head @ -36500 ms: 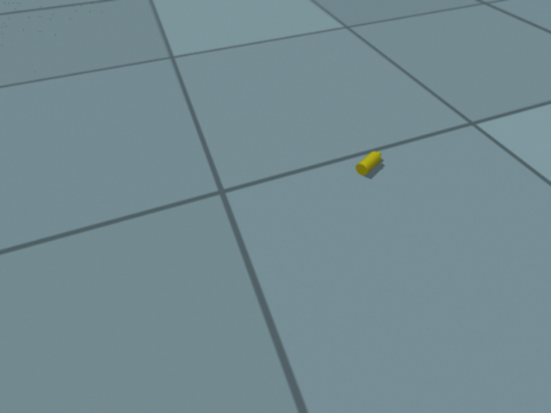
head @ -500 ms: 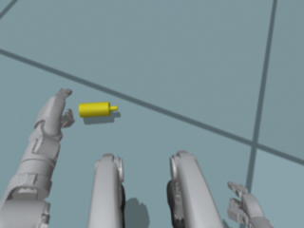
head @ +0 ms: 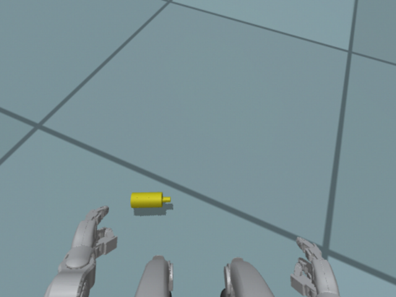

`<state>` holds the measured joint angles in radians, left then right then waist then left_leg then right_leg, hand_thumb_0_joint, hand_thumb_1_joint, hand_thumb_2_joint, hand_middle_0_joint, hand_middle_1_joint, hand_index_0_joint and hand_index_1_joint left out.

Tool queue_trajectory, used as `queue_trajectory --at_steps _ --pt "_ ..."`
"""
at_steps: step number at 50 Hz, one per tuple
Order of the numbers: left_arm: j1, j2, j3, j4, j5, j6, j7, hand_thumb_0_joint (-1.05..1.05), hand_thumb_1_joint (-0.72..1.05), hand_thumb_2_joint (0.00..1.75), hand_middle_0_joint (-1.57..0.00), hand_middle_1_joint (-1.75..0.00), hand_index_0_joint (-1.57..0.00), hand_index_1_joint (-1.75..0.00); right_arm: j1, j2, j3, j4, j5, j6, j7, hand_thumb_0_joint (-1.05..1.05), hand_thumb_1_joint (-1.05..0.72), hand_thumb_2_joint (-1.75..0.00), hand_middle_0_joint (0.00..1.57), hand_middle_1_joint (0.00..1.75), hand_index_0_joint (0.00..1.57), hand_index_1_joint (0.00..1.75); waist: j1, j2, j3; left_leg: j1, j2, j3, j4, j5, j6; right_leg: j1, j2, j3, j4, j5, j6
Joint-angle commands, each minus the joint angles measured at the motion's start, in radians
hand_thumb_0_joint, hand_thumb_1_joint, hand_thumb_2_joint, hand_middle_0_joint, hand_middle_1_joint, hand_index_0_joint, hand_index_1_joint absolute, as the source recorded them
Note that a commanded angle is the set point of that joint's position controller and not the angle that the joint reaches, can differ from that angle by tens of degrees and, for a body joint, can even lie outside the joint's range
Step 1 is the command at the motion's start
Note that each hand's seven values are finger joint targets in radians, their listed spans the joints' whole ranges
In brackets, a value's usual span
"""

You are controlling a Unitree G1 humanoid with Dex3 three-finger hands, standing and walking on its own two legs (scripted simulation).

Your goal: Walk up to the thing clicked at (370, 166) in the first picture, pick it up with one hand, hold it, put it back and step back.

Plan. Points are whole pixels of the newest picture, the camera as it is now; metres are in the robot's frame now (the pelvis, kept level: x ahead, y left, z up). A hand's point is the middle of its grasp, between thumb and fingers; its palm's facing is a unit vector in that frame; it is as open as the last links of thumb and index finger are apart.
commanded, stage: home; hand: left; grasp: from above
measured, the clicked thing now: (151, 199) +0.54 +0.19 -0.63
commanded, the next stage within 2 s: none
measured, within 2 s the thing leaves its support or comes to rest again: neither
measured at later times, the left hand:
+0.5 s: hand (93, 267) +0.19 +0.19 +0.00, palm faces +0.09 -0.97 -0.21, open 7.4 cm
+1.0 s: hand (94, 265) +0.19 +0.19 +0.00, palm faces +0.08 -0.98 -0.21, open 7.4 cm
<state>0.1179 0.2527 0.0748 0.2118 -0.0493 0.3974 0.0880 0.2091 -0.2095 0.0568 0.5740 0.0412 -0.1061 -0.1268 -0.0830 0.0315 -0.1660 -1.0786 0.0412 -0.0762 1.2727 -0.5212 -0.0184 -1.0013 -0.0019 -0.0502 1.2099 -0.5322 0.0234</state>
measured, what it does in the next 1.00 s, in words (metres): rises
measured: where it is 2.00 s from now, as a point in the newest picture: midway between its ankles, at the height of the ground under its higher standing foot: outside the picture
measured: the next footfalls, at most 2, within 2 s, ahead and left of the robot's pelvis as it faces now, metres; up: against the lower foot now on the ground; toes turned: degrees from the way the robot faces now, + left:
none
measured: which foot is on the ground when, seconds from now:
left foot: down 0.00-1.00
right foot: down 0.00-1.00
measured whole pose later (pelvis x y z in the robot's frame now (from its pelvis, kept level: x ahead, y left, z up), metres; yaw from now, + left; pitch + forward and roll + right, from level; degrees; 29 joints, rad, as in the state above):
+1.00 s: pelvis +0.03 +0.00 +0.05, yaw +1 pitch +10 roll -3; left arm 0.50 0.22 0.04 -0.13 -0.05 0.46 0.03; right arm 0.29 -0.22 0.03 0.54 0.01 -0.21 -0.17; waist -0.04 0.05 -0.15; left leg -0.71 0.03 -0.06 1.02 -0.48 -0.01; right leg -0.62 -0.01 -0.05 0.94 -0.48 0.03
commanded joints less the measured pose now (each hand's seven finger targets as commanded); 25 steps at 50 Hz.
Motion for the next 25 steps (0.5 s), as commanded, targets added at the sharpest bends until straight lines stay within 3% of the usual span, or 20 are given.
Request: queue_trajectory --at_steps 1,3,10,18,25 --pt "0.041 0.088 0.028 -0.288 -0.01 -0.028 -0.001 0.0 0.9 0.9 -0.2 -0.3 -0.2 -0.3 0.003 -0.127 -0.054 -0.15 -0.007 -0.074 -0.04 0.0 -0.9 -0.9 0.2 0.3 0.2 0.3 0.003 0.071 -0.223 0.36 -0.026 0.015 -0.294 0.177 0.03 0.235 0.022 -0.001 -0.277 0.213 -0.031" --pt "0.114 0.092 0.038 -0.345 -0.008 -0.021 -0.003 0.0 0.9 0.9 -0.2 -0.3 -0.2 -0.3 0.016 -0.123 -0.057 -0.16 -0.012 -0.083 -0.047 0.0 -0.9 -0.9 0.2 0.3 0.2 0.3 0.015 0.069 -0.226 0.41 -0.025 0.017 -0.326 0.222 0.026 0.284 0.026 -0.007 -0.305 0.241 -0.031" --pt "0.322 0.056 0.009 -0.491 -0.011 0.006 -0.021 0.0 0.9 0.9 -0.2 -0.3 -0.2 -0.3 0.017 -0.112 -0.06 -0.201 -0.018 -0.116 -0.067 0.0 -0.9 -0.9 0.2 0.3 0.2 0.3 0.023 0.033 -0.135 0.466 -0.032 0.028 -0.396 0.266 0.029 0.364 0.032 -0.023 -0.389 0.266 -0.029" --pt "0.371 0.057 0.005 -0.543 -0.003 0.014 -0.051 0.0 0.9 0.9 -0.2 -0.3 -0.2 -0.3 0.01 -0.126 -0.069 -0.207 -0.028 -0.151 -0.072 0.0 -0.9 -0.9 0.2 0.3 0.2 0.3 0.027 -0.008 -0.055 0.49 -0.034 0.029 -0.431 0.245 0.032 0.376 0.03 -0.039 -0.42 0.239 -0.021" --pt "0.351 0.074 0.019 -0.549 0.006 0.003 -0.059 0.0 0.9 0.9 -0.2 -0.3 -0.2 -0.3 0.007 -0.132 -0.075 -0.202 -0.037 -0.171 -0.067 0.0 -0.9 -0.9 0.2 0.3 0.2 0.3 0.034 0.021 -0.073 0.507 -0.04 0.032 -0.421 0.264 0.028 0.389 0.023 -0.03 -0.415 0.258 -0.017"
